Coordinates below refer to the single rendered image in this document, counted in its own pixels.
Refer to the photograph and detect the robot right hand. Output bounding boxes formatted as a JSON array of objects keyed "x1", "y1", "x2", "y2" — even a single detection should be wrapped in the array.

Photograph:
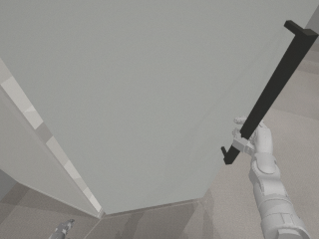
[{"x1": 232, "y1": 115, "x2": 273, "y2": 157}]

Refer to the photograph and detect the robot left hand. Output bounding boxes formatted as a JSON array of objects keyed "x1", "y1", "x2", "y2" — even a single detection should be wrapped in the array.
[{"x1": 49, "y1": 219, "x2": 75, "y2": 239}]

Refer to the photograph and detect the fridge door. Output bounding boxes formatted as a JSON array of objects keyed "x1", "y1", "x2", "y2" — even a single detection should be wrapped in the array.
[{"x1": 0, "y1": 0, "x2": 319, "y2": 215}]

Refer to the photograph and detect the handle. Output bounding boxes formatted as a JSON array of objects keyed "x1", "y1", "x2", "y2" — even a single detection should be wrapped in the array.
[{"x1": 221, "y1": 20, "x2": 319, "y2": 165}]

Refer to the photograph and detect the robot right forearm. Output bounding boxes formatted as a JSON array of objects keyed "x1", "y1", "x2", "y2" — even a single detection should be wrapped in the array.
[{"x1": 248, "y1": 152, "x2": 312, "y2": 239}]

